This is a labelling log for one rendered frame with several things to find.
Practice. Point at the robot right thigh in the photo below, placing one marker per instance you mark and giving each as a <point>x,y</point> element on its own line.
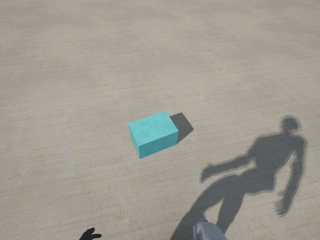
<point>204,230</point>

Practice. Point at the carton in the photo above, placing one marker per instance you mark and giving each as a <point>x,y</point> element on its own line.
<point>152,134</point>

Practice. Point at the right robot shin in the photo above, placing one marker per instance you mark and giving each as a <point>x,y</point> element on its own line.
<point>203,220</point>

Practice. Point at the left robot hand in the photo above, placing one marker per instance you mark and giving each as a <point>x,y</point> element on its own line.
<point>87,235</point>

